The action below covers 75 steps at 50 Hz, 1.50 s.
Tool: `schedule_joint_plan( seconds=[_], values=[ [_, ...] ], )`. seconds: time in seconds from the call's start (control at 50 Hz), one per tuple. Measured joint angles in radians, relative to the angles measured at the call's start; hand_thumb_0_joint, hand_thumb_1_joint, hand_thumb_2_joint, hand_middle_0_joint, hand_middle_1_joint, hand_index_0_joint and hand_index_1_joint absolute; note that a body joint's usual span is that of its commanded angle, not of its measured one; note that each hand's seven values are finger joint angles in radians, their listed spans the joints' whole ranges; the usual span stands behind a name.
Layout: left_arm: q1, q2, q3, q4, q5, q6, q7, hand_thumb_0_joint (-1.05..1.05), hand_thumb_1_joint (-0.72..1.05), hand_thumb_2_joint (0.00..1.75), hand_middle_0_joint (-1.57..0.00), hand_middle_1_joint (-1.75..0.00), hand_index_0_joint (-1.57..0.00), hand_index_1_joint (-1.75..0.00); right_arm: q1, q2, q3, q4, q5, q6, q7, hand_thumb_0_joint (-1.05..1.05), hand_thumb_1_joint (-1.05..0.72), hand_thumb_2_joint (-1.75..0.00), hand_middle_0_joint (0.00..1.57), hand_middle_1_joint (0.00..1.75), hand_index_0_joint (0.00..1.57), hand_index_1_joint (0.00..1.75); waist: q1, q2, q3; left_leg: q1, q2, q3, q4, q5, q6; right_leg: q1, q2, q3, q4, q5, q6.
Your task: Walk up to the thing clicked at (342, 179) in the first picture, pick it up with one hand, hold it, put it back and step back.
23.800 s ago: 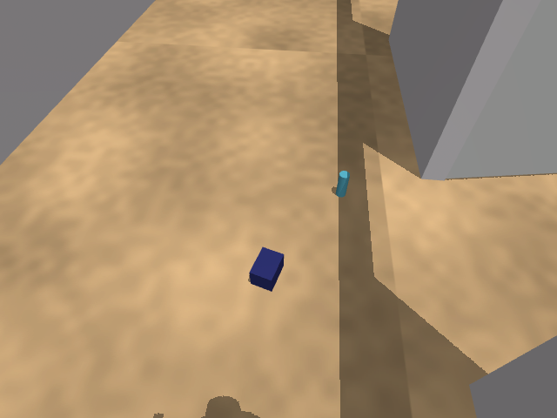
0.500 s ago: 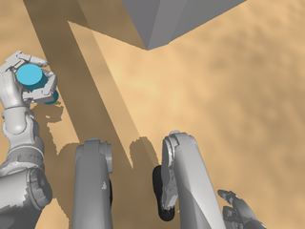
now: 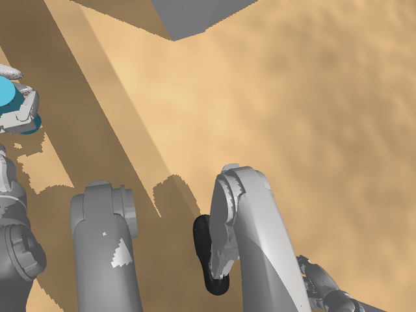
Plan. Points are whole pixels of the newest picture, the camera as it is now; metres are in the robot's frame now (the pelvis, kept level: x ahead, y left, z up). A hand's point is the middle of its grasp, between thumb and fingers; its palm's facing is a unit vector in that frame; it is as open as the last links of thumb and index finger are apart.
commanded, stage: crouch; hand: left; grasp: from the side
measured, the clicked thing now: (13, 108) +0.46 +0.29 -0.11
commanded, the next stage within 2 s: lower in 0.26 s
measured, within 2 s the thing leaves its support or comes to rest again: rests again in 1.62 s
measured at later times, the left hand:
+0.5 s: hand (24, 108) +0.47 +0.28 -0.13, palm faces +0.31 -0.95 -0.01, open 6.6 cm
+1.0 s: hand (37, 117) +0.47 +0.28 -0.18, palm faces +0.28 -0.96 -0.03, open 6.5 cm
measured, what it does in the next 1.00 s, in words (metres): stands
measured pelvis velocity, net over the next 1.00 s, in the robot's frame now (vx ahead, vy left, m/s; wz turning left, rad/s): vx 0.00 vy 0.01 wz -0.09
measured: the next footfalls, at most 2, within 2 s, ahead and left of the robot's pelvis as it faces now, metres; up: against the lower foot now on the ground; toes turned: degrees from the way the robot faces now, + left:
none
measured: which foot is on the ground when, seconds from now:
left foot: down 0.00-1.00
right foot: down 0.00-1.00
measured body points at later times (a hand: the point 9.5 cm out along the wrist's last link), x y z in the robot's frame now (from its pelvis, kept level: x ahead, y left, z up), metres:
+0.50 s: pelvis +0.00 +0.00 -0.02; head +0.24 +0.12 +0.35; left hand +0.45 +0.33 -0.12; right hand +0.10 -0.27 -0.10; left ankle +0.08 +0.12 -0.29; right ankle +0.12 -0.11 -0.29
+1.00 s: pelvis +0.00 +0.01 -0.03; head +0.26 +0.15 +0.31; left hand +0.45 +0.33 -0.18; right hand +0.10 -0.26 -0.08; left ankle +0.08 +0.12 -0.29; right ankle +0.12 -0.11 -0.29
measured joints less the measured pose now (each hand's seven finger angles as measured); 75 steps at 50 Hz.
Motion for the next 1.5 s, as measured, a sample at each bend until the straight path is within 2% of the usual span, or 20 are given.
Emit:
schedule_joint_plan(
  seconds=[0.2, 0.44, 0.54, 0.7, 0.82, 0.96, 1.04, 1.1, 1.34, 1.44, 1.5],
  values=[
    [0.001, 0.050, 0.006, 0.020, -0.015, -0.014, -0.007, 0.05, 0.03, 1.10, -0.90, -1.09, -0.94, -1.09, -0.019, -0.021, 0.041, -0.018, -0.021, 0.012, 0.011, 0.00, -0.91, -0.91, 0.20, 0.30, 0.20, 0.30, -0.015, -0.012, 0.046, -0.011, -0.001, -0.022, 0.042, -0.011, 0.002, -0.001, 0.004, -0.019, 0.023, -0.004, 0.005],
    [0.010, 0.080, 0.021, 0.029, -0.012, -0.036, 0.007, 0.05, 0.02, 1.10, -0.90, -1.08, -0.94, -1.09, -0.048, -0.030, 0.085, -0.035, -0.042, 0.022, 0.016, 0.00, -0.91, -0.91, 0.20, 0.30, 0.20, 0.30, -0.030, -0.038, 0.089, -0.011, -0.003, -0.049, 0.074, -0.012, -0.002, 0.006, 0.008, -0.041, 0.038, 0.004, 0.007],
    [-0.002, 0.113, 0.033, 0.101, -0.030, -0.062, 0.028, 0.05, 0.02, 1.10, -0.90, -1.08, -0.94, -1.09, -0.069, -0.041, 0.117, -0.051, -0.053, 0.022, 0.020, 0.00, -0.91, -0.91, 0.20, 0.30, 0.20, 0.30, -0.045, -0.047, 0.114, -0.009, 0.000, -0.060, 0.087, -0.008, 0.000, 0.011, 0.013, -0.051, 0.041, 0.014, 0.011],
    [0.004, 0.174, 0.044, 0.165, -0.012, -0.123, 0.020, 0.05, 0.02, 1.10, -0.90, -1.08, -0.94, -1.08, -0.104, -0.048, 0.180, -0.080, -0.081, 0.015, 0.020, 0.00, -0.91, -0.90, 0.20, 0.30, 0.20, 0.30, -0.068, -0.093, 0.163, 0.001, 0.005, -0.086, 0.113, -0.018, -0.002, 0.023, 0.023, -0.071, 0.047, 0.021, 0.015],
    [-0.003, 0.212, 0.073, 0.185, -0.022, -0.155, 0.028, 0.05, 0.02, 1.10, -0.90, -1.08, -0.94, -1.08, -0.128, -0.053, 0.221, -0.089, -0.105, 0.012, 0.016, 0.00, -0.91, -0.90, 0.20, 0.30, 0.20, 0.30, -0.077, -0.123, 0.193, 0.010, 0.003, -0.109, 0.133, -0.031, -0.003, 0.040, 0.027, -0.089, 0.050, 0.016, 0.020],
    [-0.002, 0.257, 0.041, 0.202, -0.003, -0.168, 0.040, 0.05, 0.02, 1.10, -0.90, -1.08, -0.94, -1.08, -0.148, -0.063, 0.244, -0.093, -0.127, 0.018, 0.013, 0.00, -0.92, -0.91, 0.20, 0.30, 0.20, 0.30, -0.077, -0.133, 0.221, 0.015, 0.002, -0.124, 0.146, -0.032, 0.004, 0.057, 0.032, -0.101, 0.046, 0.016, 0.029],
    [0.001, 0.259, 0.028, 0.216, -0.016, -0.173, 0.045, 0.05, 0.02, 1.10, -0.90, -1.08, -0.94, -1.08, -0.155, -0.069, 0.259, -0.099, -0.131, 0.020, 0.015, 0.00, -0.92, -0.91, 0.20, 0.30, 0.20, 0.30, -0.076, -0.136, 0.229, 0.019, 0.003, -0.131, 0.149, -0.031, 0.008, 0.065, 0.035, -0.106, 0.043, 0.021, 0.034],
    [0.000, 0.259, 0.025, 0.235, -0.022, -0.179, 0.057, 0.05, 0.02, 1.10, -0.90, -1.08, -0.94, -1.08, -0.161, -0.070, 0.272, -0.106, -0.134, 0.021, 0.015, 0.00, -0.91, -0.90, 0.20, 0.30, 0.20, 0.30, -0.078, -0.142, 0.233, 0.023, 0.003, -0.137, 0.152, -0.029, 0.009, 0.071, 0.038, -0.110, 0.041, 0.025, 0.036],
    [-0.010, 0.311, 0.035, 0.286, 0.001, -0.227, 0.104, 0.05, 0.02, 1.10, -0.90, -1.08, -0.94, -1.08, -0.194, -0.071, 0.322, -0.136, -0.160, 0.026, 0.012, 0.00, -0.90, -0.90, 0.20, 0.30, 0.20, 0.30, -0.094, -0.180, 0.266, 0.032, 0.009, -0.163, 0.172, -0.026, 0.013, 0.085, 0.051, -0.129, 0.037, 0.043, 0.045],
    [-0.003, 0.329, 0.023, 0.292, 0.008, -0.232, 0.108, 0.05, 0.02, 1.10, -0.90, -1.08, -0.94, -1.08, -0.199, -0.073, 0.334, -0.140, -0.166, 0.028, 0.010, 0.00, -0.90, -0.90, 0.20, 0.30, 0.20, 0.30, -0.093, -0.185, 0.276, 0.036, 0.011, -0.170, 0.176, -0.032, 0.014, 0.090, 0.054, -0.134, 0.035, 0.042, 0.046],
    [0.000, 0.328, 0.017, 0.294, 0.001, -0.233, 0.112, 0.05, 0.02, 1.10, -0.90, -1.08, -0.94, -1.08, -0.202, -0.076, 0.341, -0.142, -0.168, 0.028, 0.011, 0.00, -0.90, -0.90, 0.20, 0.30, 0.20, 0.30, -0.091, -0.186, 0.280, 0.038, 0.011, -0.173, 0.177, -0.035, 0.014, 0.093, 0.055, -0.136, 0.034, 0.041, 0.048]
  ],
)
